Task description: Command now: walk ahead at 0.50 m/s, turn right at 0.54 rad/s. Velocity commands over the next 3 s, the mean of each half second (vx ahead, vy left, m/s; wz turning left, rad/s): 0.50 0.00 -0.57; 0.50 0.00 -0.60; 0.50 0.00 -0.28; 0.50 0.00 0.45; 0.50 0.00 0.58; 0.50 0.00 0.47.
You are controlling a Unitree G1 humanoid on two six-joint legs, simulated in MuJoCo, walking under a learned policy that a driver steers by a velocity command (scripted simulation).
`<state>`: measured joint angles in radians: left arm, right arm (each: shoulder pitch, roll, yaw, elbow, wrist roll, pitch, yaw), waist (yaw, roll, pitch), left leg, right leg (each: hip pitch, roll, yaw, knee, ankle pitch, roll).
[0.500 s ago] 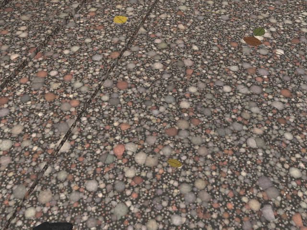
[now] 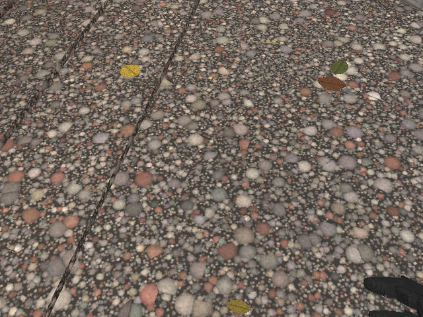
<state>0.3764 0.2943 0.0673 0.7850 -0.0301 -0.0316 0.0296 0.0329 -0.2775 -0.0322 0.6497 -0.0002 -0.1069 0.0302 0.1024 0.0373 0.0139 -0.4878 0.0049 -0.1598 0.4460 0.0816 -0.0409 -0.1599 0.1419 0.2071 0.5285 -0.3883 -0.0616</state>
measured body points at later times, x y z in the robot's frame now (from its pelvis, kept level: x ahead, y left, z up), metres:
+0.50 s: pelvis +0.26 +0.02 -0.04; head +0.30 +0.01 +0.41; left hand +0.55 +0.17 -0.11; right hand +0.17 -0.26 -0.16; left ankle +0.14 +0.14 -0.77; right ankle +0.39 -0.15 -0.73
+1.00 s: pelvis +0.53 -0.08 -0.03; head +0.55 -0.11 +0.42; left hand +0.73 +0.14 -0.14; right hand +0.59 -0.41 -0.10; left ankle +0.74 -0.05 -0.75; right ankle +0.40 -0.12 -0.77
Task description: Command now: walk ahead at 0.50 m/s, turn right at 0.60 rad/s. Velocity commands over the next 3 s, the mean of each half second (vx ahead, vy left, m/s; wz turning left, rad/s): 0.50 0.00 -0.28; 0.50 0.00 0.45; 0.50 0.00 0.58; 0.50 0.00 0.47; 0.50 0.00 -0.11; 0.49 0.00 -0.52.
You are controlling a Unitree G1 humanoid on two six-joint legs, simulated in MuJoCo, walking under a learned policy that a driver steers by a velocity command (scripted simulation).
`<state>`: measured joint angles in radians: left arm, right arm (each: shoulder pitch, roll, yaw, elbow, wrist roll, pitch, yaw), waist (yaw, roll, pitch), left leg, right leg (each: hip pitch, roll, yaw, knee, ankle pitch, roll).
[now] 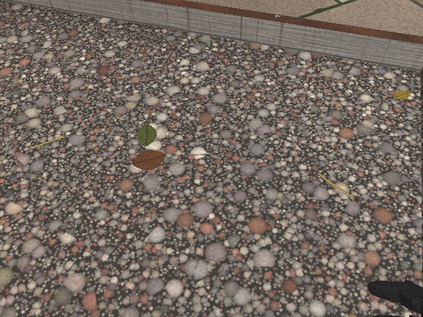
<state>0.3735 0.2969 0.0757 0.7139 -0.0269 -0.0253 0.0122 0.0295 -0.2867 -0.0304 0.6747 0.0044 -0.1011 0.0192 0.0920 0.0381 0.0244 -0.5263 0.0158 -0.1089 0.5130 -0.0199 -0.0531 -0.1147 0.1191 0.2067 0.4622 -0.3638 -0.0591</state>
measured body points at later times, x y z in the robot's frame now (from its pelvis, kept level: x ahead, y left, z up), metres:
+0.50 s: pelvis +0.25 -0.02 +0.00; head +0.28 -0.03 +0.45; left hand +0.53 +0.16 -0.06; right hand +0.18 -0.30 -0.13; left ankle +0.15 +0.14 -0.73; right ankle +0.35 -0.15 -0.73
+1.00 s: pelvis +0.50 -0.01 -0.01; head +0.53 +0.00 +0.44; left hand +0.47 +0.28 -0.14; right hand +0.75 -0.21 -0.09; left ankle +0.62 +0.11 -0.73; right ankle +0.35 -0.16 -0.73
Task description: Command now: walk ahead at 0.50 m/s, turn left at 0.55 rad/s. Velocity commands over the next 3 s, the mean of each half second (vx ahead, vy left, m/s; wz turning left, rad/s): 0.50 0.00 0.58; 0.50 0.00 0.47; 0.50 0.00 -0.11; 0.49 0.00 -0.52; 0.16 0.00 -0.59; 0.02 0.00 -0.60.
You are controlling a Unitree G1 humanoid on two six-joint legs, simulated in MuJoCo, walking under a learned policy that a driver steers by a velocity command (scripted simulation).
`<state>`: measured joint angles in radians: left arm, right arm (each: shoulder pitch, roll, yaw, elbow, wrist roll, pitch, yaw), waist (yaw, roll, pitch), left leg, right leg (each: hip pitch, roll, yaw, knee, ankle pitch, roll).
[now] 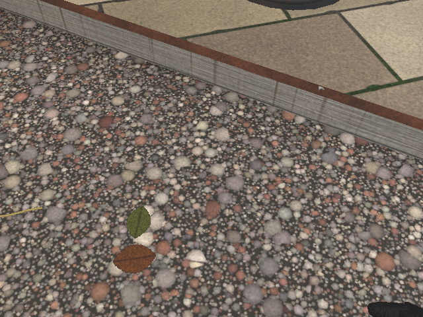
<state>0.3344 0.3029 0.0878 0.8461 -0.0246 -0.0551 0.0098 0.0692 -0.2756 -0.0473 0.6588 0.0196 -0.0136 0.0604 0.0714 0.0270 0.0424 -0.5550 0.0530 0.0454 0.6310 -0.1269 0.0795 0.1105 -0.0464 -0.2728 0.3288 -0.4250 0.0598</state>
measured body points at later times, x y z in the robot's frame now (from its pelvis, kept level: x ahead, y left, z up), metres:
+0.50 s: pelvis +0.28 +0.02 +0.01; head +0.30 +0.03 +0.46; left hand +0.45 +0.31 -0.06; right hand +0.39 -0.26 -0.10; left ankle +0.14 +0.10 -0.72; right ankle +0.45 -0.07 -0.72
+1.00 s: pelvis +0.52 +0.12 +0.01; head +0.55 +0.15 +0.46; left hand +0.35 +0.36 -0.12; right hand +0.84 +0.07 -0.06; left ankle +0.58 +0.30 -0.71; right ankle +0.45 -0.07 -0.72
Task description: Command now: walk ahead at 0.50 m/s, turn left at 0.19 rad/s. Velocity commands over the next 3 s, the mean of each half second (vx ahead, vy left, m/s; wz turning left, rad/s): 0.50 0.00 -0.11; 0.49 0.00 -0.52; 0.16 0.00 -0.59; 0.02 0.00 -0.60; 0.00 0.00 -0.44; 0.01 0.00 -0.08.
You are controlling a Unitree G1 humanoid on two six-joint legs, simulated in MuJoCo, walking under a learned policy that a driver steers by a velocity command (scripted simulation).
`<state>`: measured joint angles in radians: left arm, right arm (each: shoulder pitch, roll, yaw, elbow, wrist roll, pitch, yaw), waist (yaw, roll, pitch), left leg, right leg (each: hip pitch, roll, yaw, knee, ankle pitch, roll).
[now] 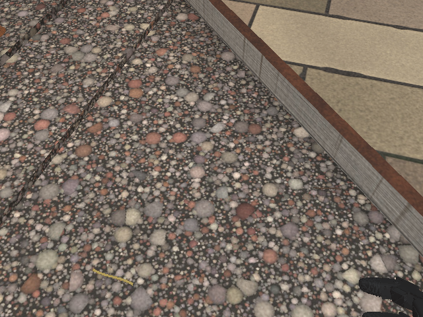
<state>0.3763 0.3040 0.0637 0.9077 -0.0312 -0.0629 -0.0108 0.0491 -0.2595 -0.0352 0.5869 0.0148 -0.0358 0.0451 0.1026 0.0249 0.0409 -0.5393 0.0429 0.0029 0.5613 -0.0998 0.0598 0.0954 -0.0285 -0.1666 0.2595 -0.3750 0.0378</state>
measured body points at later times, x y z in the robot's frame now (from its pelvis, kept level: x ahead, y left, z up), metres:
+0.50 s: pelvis +0.28 +0.01 +0.00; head +0.30 +0.00 +0.45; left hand +0.49 +0.22 -0.10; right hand +0.28 -0.29 -0.12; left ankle +0.14 +0.12 -0.73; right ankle +0.44 -0.14 -0.70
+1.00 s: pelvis +0.57 -0.06 +0.01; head +0.60 -0.08 +0.46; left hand +0.72 +0.20 -0.10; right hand +0.70 -0.37 -0.06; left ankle +0.78 +0.00 -0.71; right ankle +0.44 -0.12 -0.73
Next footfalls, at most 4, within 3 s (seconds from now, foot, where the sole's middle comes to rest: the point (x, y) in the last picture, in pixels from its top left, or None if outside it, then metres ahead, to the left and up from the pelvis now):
0.02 left None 0.18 0.12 -0.77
0.56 right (281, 313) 0.47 -0.13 -0.77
1.04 left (251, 213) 0.81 -0.03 -0.77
1.50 right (316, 257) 0.67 -0.25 -0.77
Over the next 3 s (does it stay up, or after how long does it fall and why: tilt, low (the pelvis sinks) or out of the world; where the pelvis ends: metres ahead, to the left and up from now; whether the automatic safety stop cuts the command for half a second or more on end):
stays up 0.68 -0.12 0.01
